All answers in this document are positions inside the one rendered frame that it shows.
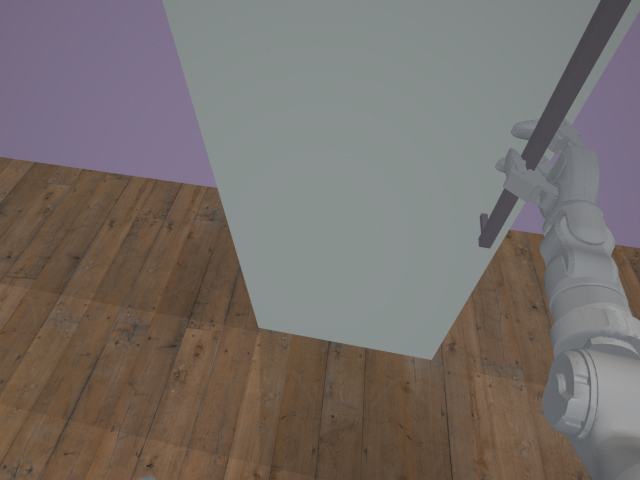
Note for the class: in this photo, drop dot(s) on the right robot upper arm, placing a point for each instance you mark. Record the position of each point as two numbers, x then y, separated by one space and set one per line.
593 398

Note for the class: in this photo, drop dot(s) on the robot right hand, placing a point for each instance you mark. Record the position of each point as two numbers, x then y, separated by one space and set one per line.
574 176

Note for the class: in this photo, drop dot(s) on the fridge door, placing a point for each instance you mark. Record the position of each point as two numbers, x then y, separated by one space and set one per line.
354 144

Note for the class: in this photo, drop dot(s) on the handle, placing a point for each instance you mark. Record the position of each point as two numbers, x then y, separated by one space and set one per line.
599 30

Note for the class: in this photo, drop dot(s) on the right robot forearm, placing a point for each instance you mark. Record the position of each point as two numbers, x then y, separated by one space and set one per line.
586 298

